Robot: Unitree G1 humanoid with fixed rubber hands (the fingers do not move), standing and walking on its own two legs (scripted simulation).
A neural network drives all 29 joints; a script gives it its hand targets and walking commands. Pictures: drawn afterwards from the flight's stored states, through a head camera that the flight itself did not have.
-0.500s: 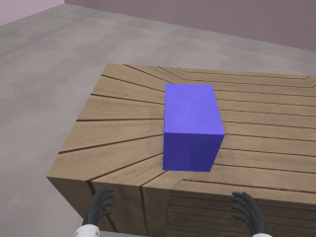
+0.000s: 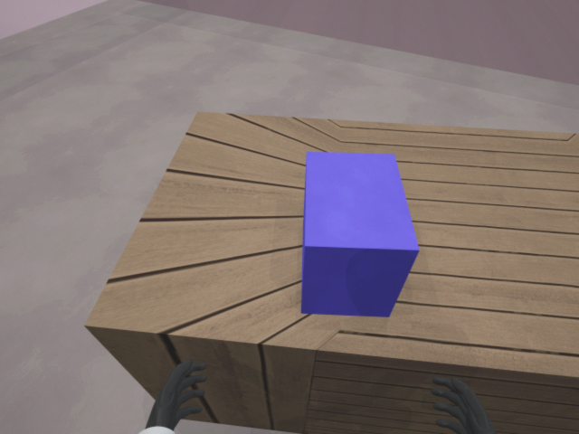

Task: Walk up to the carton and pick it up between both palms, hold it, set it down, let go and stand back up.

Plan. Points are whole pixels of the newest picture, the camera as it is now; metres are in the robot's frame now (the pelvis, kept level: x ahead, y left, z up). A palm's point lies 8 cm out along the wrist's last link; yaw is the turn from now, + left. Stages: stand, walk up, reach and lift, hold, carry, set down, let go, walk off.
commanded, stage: set down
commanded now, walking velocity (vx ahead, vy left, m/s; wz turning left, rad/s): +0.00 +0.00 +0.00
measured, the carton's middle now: (347, 234) +0.47 -0.07 -0.02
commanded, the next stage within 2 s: let go in 0.44 s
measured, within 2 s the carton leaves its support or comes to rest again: neither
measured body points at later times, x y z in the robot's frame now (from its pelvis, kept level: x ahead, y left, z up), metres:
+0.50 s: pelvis +0.00 +0.00 +0.00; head +0.00 +0.01 +0.45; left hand +0.18 +0.20 -0.07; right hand +0.16 -0.23 -0.08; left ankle -0.02 +0.13 -0.74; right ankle +0.00 -0.13 -0.74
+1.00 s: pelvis +0.01 +0.00 +0.00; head +0.00 +0.00 +0.45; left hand +0.18 +0.21 -0.07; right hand +0.16 -0.25 -0.09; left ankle -0.02 +0.13 -0.74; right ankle +0.00 -0.13 -0.74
